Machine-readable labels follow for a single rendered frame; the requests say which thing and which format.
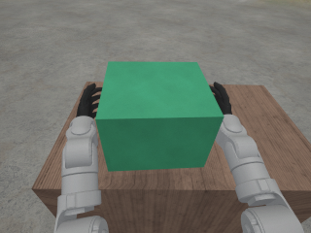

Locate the right robot forearm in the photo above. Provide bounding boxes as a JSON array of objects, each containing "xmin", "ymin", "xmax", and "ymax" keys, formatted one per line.
[{"xmin": 215, "ymin": 114, "xmax": 304, "ymax": 233}]

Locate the robot right upper arm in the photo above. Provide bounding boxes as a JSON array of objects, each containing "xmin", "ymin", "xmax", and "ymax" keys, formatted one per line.
[{"xmin": 240, "ymin": 204, "xmax": 303, "ymax": 233}]

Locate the pedestal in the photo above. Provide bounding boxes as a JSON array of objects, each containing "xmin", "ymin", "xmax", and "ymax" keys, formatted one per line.
[{"xmin": 31, "ymin": 82, "xmax": 311, "ymax": 233}]

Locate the robot left upper arm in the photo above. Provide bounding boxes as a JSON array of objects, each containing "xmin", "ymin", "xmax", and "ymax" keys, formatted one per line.
[{"xmin": 55, "ymin": 216, "xmax": 109, "ymax": 233}]

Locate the left robot forearm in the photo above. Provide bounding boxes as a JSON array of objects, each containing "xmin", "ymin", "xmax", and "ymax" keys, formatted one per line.
[{"xmin": 53, "ymin": 116, "xmax": 102, "ymax": 233}]

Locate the robot right hand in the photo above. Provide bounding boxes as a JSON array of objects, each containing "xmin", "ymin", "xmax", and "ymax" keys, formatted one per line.
[{"xmin": 209, "ymin": 82, "xmax": 232, "ymax": 115}]

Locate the robot left hand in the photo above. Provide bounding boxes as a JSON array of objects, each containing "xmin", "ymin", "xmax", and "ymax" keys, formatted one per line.
[{"xmin": 76, "ymin": 83, "xmax": 103, "ymax": 118}]

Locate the carton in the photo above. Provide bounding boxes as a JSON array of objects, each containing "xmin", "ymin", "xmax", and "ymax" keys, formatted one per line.
[{"xmin": 95, "ymin": 61, "xmax": 225, "ymax": 172}]

